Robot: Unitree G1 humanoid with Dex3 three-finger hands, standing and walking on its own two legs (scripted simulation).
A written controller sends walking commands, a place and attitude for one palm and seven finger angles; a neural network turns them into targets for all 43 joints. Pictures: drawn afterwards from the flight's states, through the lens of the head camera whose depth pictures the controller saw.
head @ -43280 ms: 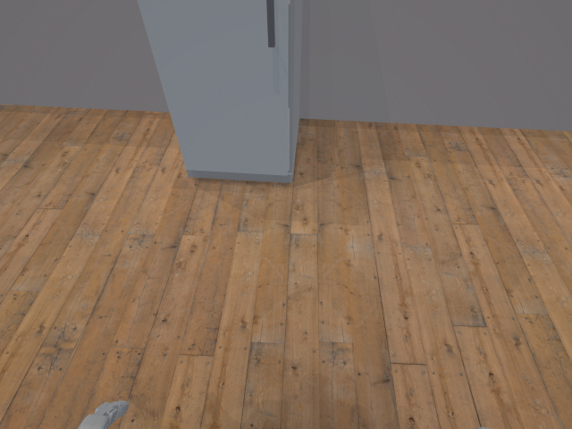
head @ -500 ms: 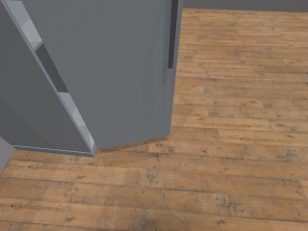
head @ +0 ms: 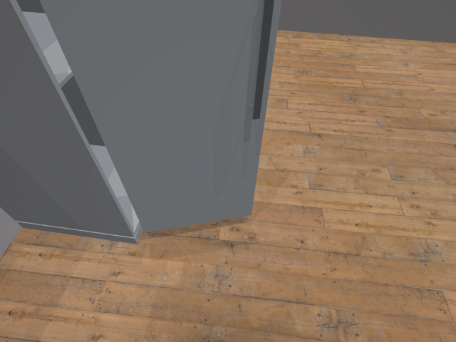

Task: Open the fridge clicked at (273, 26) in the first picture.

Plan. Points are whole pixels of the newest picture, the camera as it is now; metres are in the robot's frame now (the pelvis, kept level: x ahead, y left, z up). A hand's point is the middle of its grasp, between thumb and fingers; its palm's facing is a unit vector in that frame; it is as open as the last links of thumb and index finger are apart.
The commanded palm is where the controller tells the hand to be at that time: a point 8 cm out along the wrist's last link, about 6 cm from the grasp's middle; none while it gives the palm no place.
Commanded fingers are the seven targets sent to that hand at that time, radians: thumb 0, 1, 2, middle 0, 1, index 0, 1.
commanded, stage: let the arm hang, fingers relaxed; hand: right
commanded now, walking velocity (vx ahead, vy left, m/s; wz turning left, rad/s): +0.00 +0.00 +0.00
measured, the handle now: (259, 56) +0.74 -0.03 +0.14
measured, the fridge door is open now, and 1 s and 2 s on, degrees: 71 71 71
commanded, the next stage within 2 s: look to check the result in 0.12 s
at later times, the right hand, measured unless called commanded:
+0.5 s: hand out of the picture +0.02 -0.16 -0.18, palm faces +0.02 +0.98 -0.19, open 7.4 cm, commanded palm none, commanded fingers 0.00 -0.90 -0.90 0.20 0.30 0.20 0.30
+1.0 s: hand out of the picture +0.03 -0.17 -0.18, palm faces +0.02 +0.98 -0.18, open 7.4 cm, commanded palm none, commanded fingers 0.00 -0.90 -0.90 0.20 0.30 0.20 0.30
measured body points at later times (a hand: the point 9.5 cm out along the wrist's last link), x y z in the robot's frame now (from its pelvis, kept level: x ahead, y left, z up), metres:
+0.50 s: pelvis +0.01 +0.01 +0.00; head +0.04 +0.01 +0.45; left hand +0.01 +0.23 -0.16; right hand +0.02 -0.22 -0.16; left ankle +0.02 +0.15 -0.74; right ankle +0.02 -0.11 -0.74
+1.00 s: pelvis +0.01 +0.01 +0.00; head +0.04 +0.00 +0.45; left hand +0.01 +0.23 -0.16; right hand +0.03 -0.22 -0.16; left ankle +0.02 +0.15 -0.74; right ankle +0.02 -0.11 -0.74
